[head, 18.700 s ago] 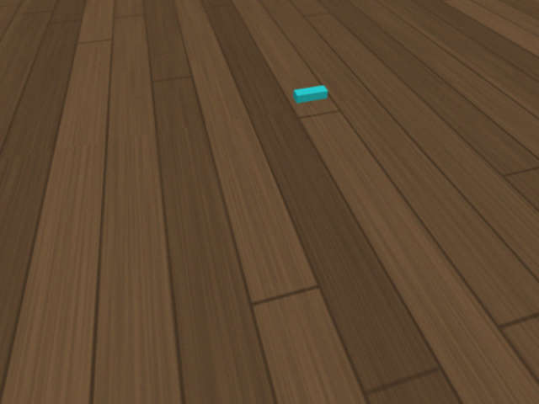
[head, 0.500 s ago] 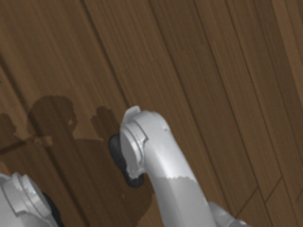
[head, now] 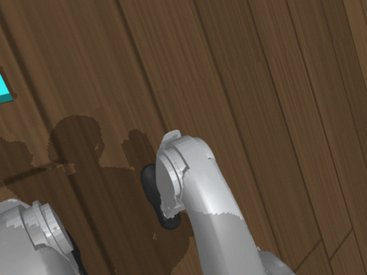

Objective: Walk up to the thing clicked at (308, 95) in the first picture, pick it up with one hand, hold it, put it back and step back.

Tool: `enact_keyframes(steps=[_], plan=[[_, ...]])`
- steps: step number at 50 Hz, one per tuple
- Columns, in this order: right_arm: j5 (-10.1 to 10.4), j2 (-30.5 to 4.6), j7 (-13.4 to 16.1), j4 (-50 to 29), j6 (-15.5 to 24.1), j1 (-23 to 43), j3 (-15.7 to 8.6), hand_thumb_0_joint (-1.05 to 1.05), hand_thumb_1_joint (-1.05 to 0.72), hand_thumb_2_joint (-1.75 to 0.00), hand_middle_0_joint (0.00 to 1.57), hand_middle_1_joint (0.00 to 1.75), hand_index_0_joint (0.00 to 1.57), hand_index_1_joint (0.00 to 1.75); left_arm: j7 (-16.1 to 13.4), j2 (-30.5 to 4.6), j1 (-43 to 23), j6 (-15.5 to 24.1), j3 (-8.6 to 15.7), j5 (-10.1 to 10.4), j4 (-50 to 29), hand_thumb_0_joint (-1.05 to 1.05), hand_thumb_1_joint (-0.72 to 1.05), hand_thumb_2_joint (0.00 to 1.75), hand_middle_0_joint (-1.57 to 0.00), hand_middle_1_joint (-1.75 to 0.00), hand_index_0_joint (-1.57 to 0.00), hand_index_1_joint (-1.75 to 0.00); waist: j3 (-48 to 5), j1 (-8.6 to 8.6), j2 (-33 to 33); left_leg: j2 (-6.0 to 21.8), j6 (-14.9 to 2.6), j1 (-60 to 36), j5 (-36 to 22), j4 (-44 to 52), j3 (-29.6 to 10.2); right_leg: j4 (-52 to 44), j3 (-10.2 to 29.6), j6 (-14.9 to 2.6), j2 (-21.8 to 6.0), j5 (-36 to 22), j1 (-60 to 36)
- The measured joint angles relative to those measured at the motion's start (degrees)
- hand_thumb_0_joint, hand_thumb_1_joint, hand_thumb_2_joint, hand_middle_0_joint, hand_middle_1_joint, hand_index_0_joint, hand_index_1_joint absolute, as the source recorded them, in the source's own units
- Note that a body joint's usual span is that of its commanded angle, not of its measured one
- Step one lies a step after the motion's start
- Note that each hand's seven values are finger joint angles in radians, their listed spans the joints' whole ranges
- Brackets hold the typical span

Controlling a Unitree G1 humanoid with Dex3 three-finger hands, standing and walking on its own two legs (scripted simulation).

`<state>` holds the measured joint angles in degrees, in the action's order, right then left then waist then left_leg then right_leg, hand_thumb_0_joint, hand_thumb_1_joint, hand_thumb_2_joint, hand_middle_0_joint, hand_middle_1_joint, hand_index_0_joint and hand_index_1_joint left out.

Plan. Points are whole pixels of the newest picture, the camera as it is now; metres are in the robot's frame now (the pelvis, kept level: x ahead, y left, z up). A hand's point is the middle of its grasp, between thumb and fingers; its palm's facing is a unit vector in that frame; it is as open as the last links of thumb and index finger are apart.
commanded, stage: settle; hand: left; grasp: from above
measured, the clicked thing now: out of the picture +0.51 +0.28 -0.28
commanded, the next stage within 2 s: lift in 0.46 s
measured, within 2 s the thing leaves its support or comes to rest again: neither
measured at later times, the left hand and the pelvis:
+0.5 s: hand out of the picture +0.49 +0.28 -0.15, palm faces -0.45 -0.06 -0.89, open 10.4 cm; pelvis +0.00 -0.01 +0.02, yaw +5 degrees
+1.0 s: hand out of the picture +0.45 +0.28 -0.07, palm faces -0.47 -0.10 -0.88, open 10.4 cm; pelvis +0.00 -0.01 +0.06, yaw +9 degrees
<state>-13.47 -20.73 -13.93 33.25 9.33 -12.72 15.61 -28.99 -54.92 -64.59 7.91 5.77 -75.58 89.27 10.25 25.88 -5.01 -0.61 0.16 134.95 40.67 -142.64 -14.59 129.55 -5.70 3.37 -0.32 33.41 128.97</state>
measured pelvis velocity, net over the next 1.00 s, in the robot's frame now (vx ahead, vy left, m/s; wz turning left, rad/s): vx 0.00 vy -0.01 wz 0.15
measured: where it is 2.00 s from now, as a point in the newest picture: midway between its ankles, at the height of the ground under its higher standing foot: (123, 239)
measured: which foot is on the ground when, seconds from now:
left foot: down 0.00-1.00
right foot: down 0.00-1.00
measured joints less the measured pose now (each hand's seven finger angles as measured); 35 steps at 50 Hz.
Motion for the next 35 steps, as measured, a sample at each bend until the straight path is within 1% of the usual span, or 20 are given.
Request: enact_keyframes(steps=[2, 10, 14, 18, 21, 24, 30, 33, 35], plan=[[0.45, 0.18, -0.22, 0.7, -0.35, -0.43, -1.03, 0.0, -0.92, -0.9, 0.2, 0.3, 0.2, 0.3, 1.36, 1.12, 0.72, -0.45, -0.33, 0.53, -2.3, -0.01, -0.06, 0.53, -0.6, -0.74, -0.62, -0.65, -1.03, -0.76, 0.46, -0.08, 0.0, 0.05, 0.06, 0.31, 0.36, 0.0, 0.27, -0.06, -0.2, 0.26, 0.14], [3.03, 0.73, -0.74, 3.36, -2.4, -1.28, -5.72, 0.0, -0.92, -0.9, 0.2, 0.3, 0.2, 0.3, 7.24, 7.48, 3.16, -2.64, -4.2, 3.1, -9.13, -0.01, -0.04, 0.51, -0.6, -0.71, -0.63, -0.62, -7.27, -4.1, 3.62, -0.46, -0.11, 0.29, 0.28, 1.95, 2.13, -0.19, 1.52, -0.95, -1.14, 1.38, 0.81], [3.96, 0.75, -0.35, 3.5, -4.0, -0.64, -7.13, 0.0, -0.91, -0.9, 0.2, 0.3, 0.2, 0.3, 10.23, 10.15, 3.34, -2.72, -5.83, 3.94, -9.74, -0.01, -0.02, 0.48, -0.61, -0.7, -0.63, -0.61, -9.2, -5.21, 4.96, -0.67, -0.23, -0.09, -0.15, 2.89, 3.2, -0.31, 2.35, -1.26, -1.55, 1.61, 0.67], [4.65, 1.23, 0.65, 3.47, -5.47, 0.32, -8.02, 0.0, -0.91, -0.89, 0.2, 0.3, 0.2, 0.3, 12.33, 12.01, 2.99, -1.84, -7.11, 4.01, -9.62, -0.01, -0.02, 0.46, -0.62, -0.68, -0.64, -0.58, -10.26, -6.02, 5.66, -0.64, -0.27, -0.66, -0.72, 3.84, 4.11, -0.55, 3.18, -0.9, -1.66, 1.41, 0.52], [4.92, 1.64, 1.58, 3.09, -6.13, 1.02, -8.18, 0.0, -0.91, -0.89, 0.2, 0.3, 0.2, 0.3, 12.93, 12.88, 2.52, -0.79, -7.52, 3.82, -9.1, -0.01, -0.01, 0.46, -0.63, -0.65, -0.65, -0.56, -10.56, -6.29, 5.93, -0.61, -0.18, -1.15, -1.12, 4.46, 4.62, -0.72, 3.67, -0.53, -1.7, 1.15, 0.36], [5.04, 2.16, 2.55, 2.83, -6.41, 1.61, -8.34, 0.0, -0.91, -0.89, 0.2, 0.3, 0.2, 0.3, 12.98, 13.19, 1.94, -0.02, -7.28, 3.24, -8.53, -0.01, -0.01, 0.45, -0.64, -0.63, -0.67, -0.53, -10.58, -6.31, 6.07, -0.58, -0.01, -1.54, -1.48, 4.94, 4.94, -0.82, 4.01, -0.34, -1.69, 0.85, 0.31], [5.37, 2.73, 4.03, 2.47, -6.76, 1.44, -8.58, 0.0, -0.91, -0.89, 0.2, 0.3, 0.2, 0.3, 12.55, 13.38, 1.02, 0.38, -6.62, 2.73, -8.49, -0.02, -0.02, 0.45, -0.67, -0.59, -0.69, -0.51, -10.75, -6.53, 6.48, -0.61, 0.43, -1.55, -2.02, 5.69, 5.31, -0.95, 4.4, -0.24, -1.74, 0.41, 0.82], [5.74, 2.96, 4.42, 2.75, -7.14, 0.86, -9.02, 0.0, -0.91, -0.89, 0.2, 0.3, 0.2, 0.3, 12.92, 13.79, 1.21, -0.17, -6.5, 3.22, -9.5, -0.02, -0.03, 0.45, -0.68, -0.58, -0.69, -0.51, -11.19, -6.87, 6.72, -0.62, 0.63, -1.63, -2.12, 6.2, 5.55, -1.09, 4.65, -0.02, -1.8, 0.36, 1.03], [6.14, 3.12, 4.65, 3.07, -7.57, 0.38, -9.46, 0.0, -0.91, -0.9, 0.2, 0.3, 0.2, 0.3, 13.48, 14.34, 1.61, -0.76, -6.31, 4.29, -10.31, -0.02, -0.03, 0.45, -0.69, -0.57, -0.69, -0.51, -11.74, -7.27, 7.01, -0.62, 0.77, -1.76, -2.14, 6.73, 5.7, -1.39, 4.77, 0.03, -1.89, 0.41, 1.06]])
